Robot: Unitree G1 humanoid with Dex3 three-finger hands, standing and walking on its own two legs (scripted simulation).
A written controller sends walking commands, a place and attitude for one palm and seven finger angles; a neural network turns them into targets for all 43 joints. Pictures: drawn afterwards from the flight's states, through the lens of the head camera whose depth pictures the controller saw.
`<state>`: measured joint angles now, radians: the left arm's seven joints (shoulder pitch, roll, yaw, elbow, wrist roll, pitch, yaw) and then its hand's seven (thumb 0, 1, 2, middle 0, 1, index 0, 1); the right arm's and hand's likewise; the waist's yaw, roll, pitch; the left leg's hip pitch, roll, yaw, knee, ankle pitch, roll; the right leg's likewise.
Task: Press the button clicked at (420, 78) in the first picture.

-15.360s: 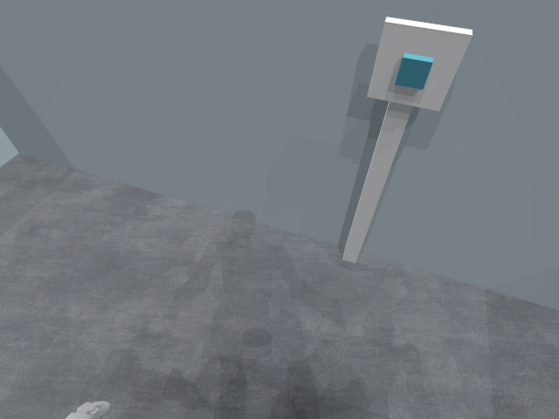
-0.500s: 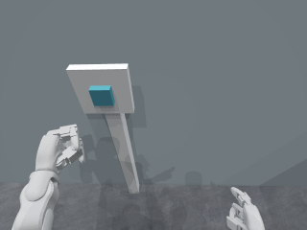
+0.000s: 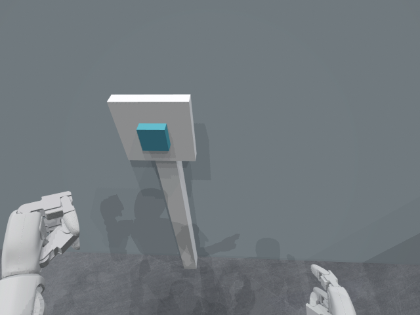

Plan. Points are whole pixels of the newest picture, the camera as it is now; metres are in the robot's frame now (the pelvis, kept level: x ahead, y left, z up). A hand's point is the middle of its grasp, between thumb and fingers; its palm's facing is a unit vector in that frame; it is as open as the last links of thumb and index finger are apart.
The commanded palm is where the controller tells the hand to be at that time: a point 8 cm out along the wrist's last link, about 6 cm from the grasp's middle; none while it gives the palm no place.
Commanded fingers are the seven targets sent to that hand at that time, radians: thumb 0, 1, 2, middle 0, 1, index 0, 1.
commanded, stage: draw the hand back to the body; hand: left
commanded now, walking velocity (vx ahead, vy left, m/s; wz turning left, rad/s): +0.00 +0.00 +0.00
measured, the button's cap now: (154, 136) +0.47 +0.19 +0.10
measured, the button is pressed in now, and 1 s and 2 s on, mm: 0 0 0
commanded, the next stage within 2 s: step back with the hand held close in 0.42 s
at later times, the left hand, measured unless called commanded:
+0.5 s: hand (52, 240) +0.17 +0.24 +0.16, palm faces +0.43 -0.82 -0.38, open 3.1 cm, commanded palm +0.12 +0.28 +0.17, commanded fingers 0.00 0.90 0.90 -1.30 -1.50 -1.30 -1.50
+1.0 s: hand (39, 258) +0.15 +0.25 +0.15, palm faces +0.32 -0.81 -0.49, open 3.1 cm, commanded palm +0.09 +0.29 +0.17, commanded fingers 0.00 0.90 0.90 -1.30 -1.50 -1.30 -1.50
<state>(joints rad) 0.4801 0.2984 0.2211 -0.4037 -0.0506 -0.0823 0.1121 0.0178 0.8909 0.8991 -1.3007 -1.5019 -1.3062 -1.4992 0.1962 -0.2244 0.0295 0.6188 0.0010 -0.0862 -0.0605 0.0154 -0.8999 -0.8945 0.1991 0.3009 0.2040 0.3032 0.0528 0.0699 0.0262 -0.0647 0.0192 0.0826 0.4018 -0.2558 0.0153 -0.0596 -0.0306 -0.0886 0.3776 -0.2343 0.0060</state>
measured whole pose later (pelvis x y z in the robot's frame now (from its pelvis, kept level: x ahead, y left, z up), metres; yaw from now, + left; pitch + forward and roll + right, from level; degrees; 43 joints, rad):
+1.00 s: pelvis -0.05 +0.01 -0.01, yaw +0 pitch +1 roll -1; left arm 0.65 0.40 0.37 -0.61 -0.05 -0.16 0.13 0.02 0.89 0.90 -1.30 -1.50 -1.31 -1.50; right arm 0.17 -0.22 -0.01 0.53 0.01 0.00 -0.08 0.01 -0.90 -0.89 0.20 0.30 0.20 0.30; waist 0.01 0.00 0.05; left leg -0.30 0.01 0.09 0.51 -0.23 0.04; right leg -0.29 -0.04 -0.08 0.47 -0.19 0.02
